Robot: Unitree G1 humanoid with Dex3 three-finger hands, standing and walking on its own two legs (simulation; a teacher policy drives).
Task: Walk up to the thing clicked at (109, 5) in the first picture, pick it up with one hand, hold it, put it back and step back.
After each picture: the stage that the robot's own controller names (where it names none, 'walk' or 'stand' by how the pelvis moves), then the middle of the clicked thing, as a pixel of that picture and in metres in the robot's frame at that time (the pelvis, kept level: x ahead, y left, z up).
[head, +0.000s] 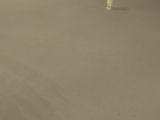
stand; (109, 1) +2.28 -0.43 -0.65
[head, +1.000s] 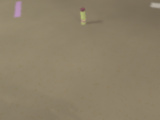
walk; (83, 16) +2.17 +0.07 -0.62
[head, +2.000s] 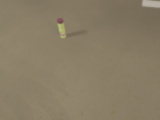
walk; (61, 28) +1.54 +0.31 -0.64
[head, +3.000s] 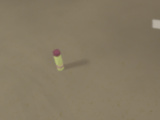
walk; (58, 60) +1.04 +0.30 -0.65
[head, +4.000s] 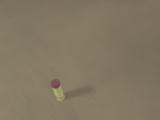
walk; (58, 90) +0.69 +0.27 -0.65
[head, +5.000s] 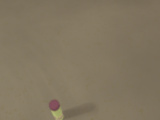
stand; (56, 111) +0.47 +0.22 -0.63
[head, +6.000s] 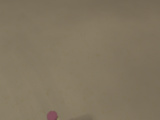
stand; out of the picture +0.45 +0.20 -0.66
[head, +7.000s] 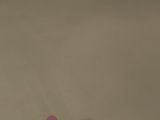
stand; out of the picture +0.41 +0.21 -0.66
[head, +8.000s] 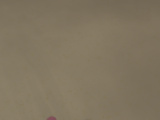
stand; out of the picture +0.41 +0.21 -0.66
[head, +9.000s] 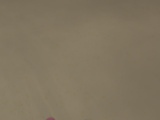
stand; out of the picture +0.40 +0.22 -0.66
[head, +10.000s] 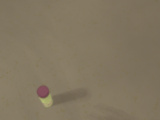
go down; (45, 97) +0.44 +0.21 -0.54
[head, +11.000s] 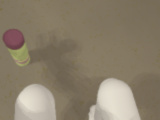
go down; (18, 50) +0.49 +0.24 -0.25
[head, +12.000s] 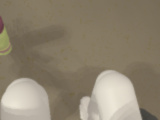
close in; out of the picture +0.49 +0.25 -0.21
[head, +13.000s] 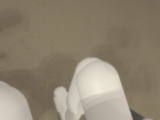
close; out of the picture +0.48 +0.28 -0.16
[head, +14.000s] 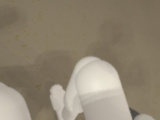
lift; out of the picture +0.46 +0.29 -0.16
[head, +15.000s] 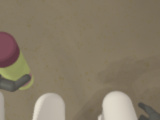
lift; (14, 67) +0.36 +0.21 -0.01
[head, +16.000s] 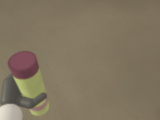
hold; (32, 87) +0.31 +0.17 +0.05
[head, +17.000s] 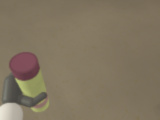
hold; (33, 86) +0.32 +0.17 +0.04
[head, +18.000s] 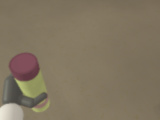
hold; (33, 87) +0.32 +0.17 +0.04
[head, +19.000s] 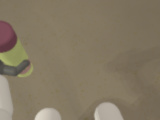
crouch; (13, 55) +0.42 +0.20 -0.01
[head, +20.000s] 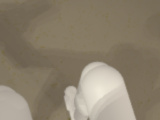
lower; out of the picture +0.50 +0.27 -0.13
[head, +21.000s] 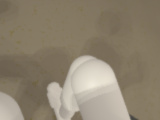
lower; out of the picture +0.48 +0.30 -0.17
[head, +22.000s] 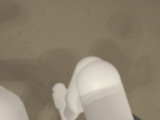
lower; out of the picture +0.47 +0.29 -0.17
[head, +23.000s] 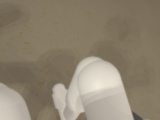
lower; out of the picture +0.46 +0.29 -0.17
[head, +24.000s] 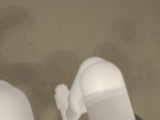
lower; out of the picture +0.45 +0.28 -0.17
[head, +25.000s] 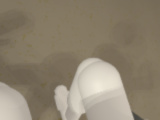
open; out of the picture +0.46 +0.28 -0.17
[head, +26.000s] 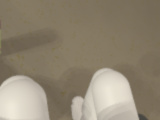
stand; out of the picture +0.46 +0.26 -0.19
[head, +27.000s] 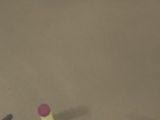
stand; (46, 115) +0.41 +0.20 -0.56
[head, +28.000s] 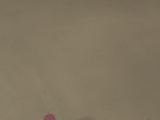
stand; out of the picture +0.41 +0.20 -0.60
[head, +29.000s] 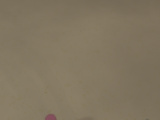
stand; out of the picture +0.41 +0.20 -0.60
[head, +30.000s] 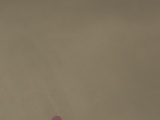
stand; out of the picture +0.42 +0.19 -0.65
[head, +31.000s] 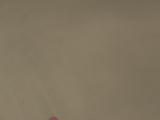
stand; out of the picture +0.40 +0.21 -0.66
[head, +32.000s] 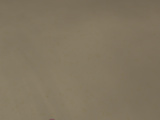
stand; out of the picture +0.39 +0.21 -0.66
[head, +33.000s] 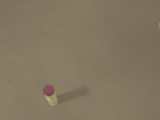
walk; (51, 96) +0.49 +0.22 -0.62
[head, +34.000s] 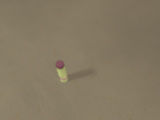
walk; (61, 71) +0.81 +0.24 -0.64
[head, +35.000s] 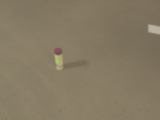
stand; (58, 59) +1.05 +0.21 -0.64
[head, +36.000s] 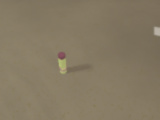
stand; (62, 63) +1.01 +0.19 -0.66
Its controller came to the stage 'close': yes
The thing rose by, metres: 0.69
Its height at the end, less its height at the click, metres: +0.00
